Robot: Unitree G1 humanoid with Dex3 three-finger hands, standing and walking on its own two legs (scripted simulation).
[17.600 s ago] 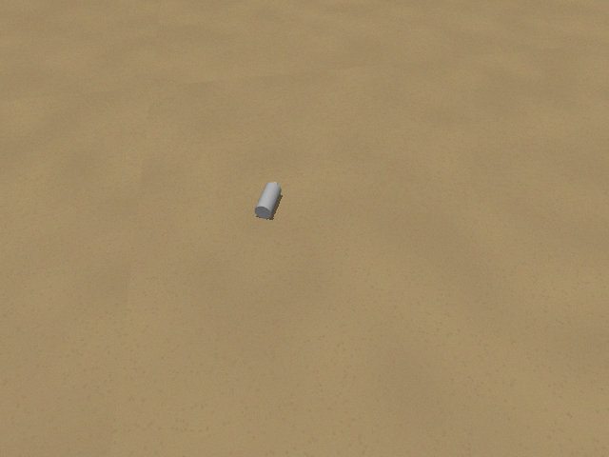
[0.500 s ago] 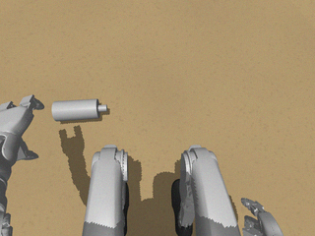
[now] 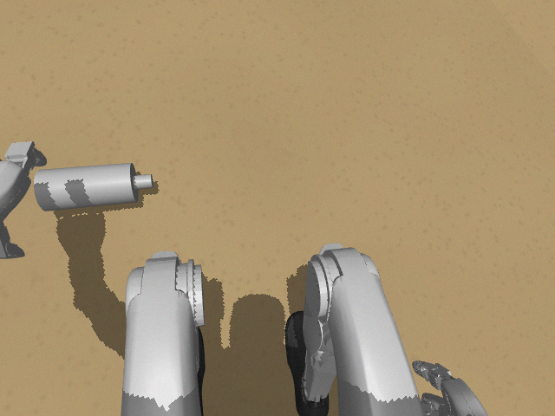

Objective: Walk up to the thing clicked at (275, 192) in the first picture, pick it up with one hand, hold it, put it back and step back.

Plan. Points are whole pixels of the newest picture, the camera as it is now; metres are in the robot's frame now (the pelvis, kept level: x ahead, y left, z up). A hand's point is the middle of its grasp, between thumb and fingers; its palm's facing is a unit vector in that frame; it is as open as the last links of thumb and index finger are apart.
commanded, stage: rise first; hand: left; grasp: from above
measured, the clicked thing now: (99, 185) +0.47 +0.31 -0.32
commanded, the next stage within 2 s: none
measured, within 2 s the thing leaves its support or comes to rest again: neither
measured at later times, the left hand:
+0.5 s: hand (30, 202) +0.40 +0.36 -0.19, palm faces -0.47 -0.09 -0.88, open 14.0 cm
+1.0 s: hand (40, 198) +0.41 +0.35 -0.20, palm faces -0.46 -0.09 -0.88, open 14.0 cm
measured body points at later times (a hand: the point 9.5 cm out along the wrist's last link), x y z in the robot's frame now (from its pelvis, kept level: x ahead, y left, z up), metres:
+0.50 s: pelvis +0.01 +0.00 -0.02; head +0.24 +0.08 +0.36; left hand +0.42 +0.36 -0.14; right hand +0.10 -0.28 -0.13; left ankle +0.08 +0.12 -0.32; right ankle +0.10 -0.12 -0.32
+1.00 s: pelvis +0.01 +0.00 -0.03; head +0.25 +0.08 +0.34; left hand +0.43 +0.36 -0.15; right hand +0.10 -0.28 -0.14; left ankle +0.08 +0.12 -0.32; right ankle +0.10 -0.12 -0.32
